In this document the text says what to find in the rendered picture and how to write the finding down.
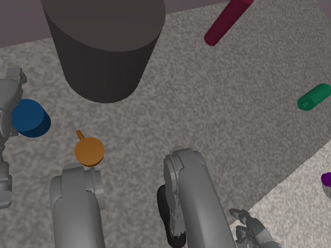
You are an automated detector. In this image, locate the left robot arm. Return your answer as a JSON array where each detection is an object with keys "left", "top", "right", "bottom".
[{"left": 0, "top": 107, "right": 12, "bottom": 209}]

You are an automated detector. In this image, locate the right robot foot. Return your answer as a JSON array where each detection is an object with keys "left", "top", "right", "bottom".
[{"left": 157, "top": 184, "right": 186, "bottom": 248}]

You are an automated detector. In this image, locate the right robot hand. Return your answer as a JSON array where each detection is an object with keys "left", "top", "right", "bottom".
[{"left": 229, "top": 209, "right": 274, "bottom": 248}]

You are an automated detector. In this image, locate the left robot hand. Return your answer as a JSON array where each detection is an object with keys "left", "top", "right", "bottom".
[{"left": 0, "top": 67, "right": 27, "bottom": 137}]

